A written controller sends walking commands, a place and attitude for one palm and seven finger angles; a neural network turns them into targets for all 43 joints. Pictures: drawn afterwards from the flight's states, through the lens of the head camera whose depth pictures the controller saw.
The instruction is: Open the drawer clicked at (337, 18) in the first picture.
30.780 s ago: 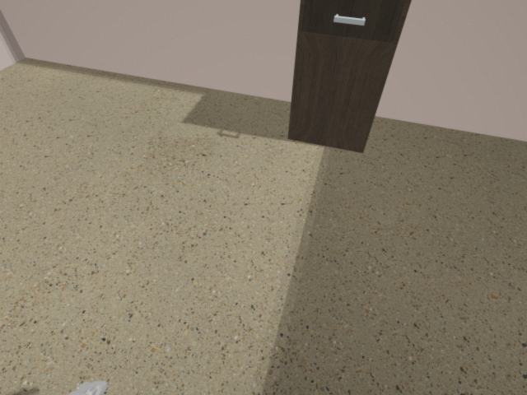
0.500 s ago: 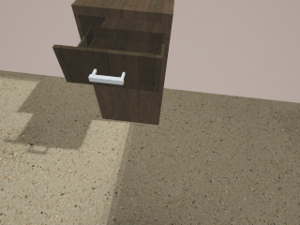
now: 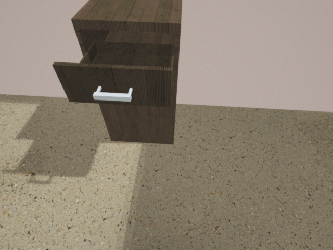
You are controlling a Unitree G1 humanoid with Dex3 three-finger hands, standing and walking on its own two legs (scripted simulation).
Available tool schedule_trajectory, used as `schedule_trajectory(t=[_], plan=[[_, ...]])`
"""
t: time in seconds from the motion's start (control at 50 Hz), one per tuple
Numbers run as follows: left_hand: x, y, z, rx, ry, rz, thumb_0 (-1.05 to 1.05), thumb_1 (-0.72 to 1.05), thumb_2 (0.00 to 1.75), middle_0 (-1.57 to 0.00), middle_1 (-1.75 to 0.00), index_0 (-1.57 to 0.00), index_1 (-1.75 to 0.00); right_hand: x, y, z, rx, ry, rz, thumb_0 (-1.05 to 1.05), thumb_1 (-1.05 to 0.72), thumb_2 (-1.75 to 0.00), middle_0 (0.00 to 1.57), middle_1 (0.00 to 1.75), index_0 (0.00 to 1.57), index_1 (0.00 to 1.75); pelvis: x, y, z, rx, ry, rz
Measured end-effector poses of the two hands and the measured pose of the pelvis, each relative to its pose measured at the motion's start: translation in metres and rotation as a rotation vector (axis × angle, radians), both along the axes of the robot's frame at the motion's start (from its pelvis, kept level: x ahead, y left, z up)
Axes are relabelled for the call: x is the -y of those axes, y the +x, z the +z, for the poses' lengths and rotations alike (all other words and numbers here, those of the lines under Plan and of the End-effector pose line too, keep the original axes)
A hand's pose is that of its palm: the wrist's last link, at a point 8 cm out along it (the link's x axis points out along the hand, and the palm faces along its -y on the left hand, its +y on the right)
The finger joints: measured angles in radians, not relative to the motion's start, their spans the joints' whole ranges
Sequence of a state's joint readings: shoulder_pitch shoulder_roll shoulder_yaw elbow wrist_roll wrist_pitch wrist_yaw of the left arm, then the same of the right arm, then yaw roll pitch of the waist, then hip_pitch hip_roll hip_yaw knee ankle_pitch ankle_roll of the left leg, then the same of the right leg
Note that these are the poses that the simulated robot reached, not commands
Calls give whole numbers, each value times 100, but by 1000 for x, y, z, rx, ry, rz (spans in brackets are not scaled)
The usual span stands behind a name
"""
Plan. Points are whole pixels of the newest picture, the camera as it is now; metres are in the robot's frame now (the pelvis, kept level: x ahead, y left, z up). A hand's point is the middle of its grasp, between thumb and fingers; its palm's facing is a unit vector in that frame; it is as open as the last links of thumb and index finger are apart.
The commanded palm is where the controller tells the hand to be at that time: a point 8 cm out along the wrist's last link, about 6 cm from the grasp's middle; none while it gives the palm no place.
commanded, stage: let the arm hang, fingers relaxed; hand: left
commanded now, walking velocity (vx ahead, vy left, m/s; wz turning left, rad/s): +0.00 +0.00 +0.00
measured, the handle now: (113, 93) +0.64 +0.24 -0.02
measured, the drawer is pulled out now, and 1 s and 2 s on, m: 0.29 0.29 0.29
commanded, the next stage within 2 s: look to check the result in 0.04 s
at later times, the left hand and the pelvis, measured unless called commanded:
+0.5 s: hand out of the picture -0.01 +0.15 -0.18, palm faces +0.05 -0.98 -0.18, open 7.4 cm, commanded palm none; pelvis +0.01 -0.02 +0.00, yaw +0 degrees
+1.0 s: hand out of the picture +0.02 +0.14 -0.17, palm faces +0.05 -0.98 -0.19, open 7.4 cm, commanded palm none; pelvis +0.02 -0.03 +0.00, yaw +0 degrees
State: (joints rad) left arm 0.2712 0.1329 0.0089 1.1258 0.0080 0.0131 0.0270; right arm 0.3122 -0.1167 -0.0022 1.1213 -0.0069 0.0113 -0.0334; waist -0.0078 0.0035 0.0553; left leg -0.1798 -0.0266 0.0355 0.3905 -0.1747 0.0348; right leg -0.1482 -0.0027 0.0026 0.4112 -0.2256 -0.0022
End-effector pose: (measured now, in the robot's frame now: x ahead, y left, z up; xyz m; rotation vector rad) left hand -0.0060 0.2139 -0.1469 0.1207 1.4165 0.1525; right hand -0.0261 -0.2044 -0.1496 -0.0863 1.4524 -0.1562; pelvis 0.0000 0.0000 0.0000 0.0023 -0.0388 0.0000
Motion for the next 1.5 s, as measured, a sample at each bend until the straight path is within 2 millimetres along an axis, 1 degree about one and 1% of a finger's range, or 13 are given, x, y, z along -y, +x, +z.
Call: schedule_trajectory(t=[0.16, 0.34, 0.52, 0.78, 1.0, 1.22, 1.5], plan=[[6, -8, 0, -33, 1, 12, 0, 91, 90, -20, -30, -20, -30, 3, -4, 0, -21, 2, -11, 0, -91, -90, 20, 30, 20, 29, 5, 3, 0, -3, -1, -1], [13, -11, 1, -44, 5, 26, 0, 91, 90, -20, -30, -20, -30, 9, 7, -1, -8, 4, -3, 0, -91, -90, 20, 30, 20, 29, 11, 6, 0, -3, 0, 1], [20, -4, 1, -30, 3, 25, 0, 91, 90, -20, -30, -20, -30, 18, 20, -2, 15, -4, 4, 1, -91, -90, 20, 30, 20, 29, 17, 10, 0, -3, 0, 0], [26, 11, 1, -10, 7, 20, 0, 91, 90, -20, -30, -20, -30, 29, 27, -1, 15, -10, 7, 0, -91, -90, 20, 30, 20, 29, 25, 15, 0, -6, 1, 2], [27, 19, 3, 6, 19, 18, 0, 91, 90, -20, -30, -20, -30, 35, 32, -1, 18, -12, 8, 1, -91, -90, 20, 30, 20, 29, 31, 19, 1, -5, 1, 3], [29, 22, 3, 8, 21, 17, 0, 91, 90, -20, -30, -20, -30, 44, 38, 0, 23, -23, 14, 0, -91, -90, 20, 30, 20, 29, 35, 20, 1, -5, 0, 4], [24, 28, 4, 20, 33, 8, 0, 91, 90, -20, -30, -20, -30, 55, 48, 2, 44, -44, 20, 0, -91, -90, 20, 30, 20, 29, 38, 21, 1, -4, -1, 1]])
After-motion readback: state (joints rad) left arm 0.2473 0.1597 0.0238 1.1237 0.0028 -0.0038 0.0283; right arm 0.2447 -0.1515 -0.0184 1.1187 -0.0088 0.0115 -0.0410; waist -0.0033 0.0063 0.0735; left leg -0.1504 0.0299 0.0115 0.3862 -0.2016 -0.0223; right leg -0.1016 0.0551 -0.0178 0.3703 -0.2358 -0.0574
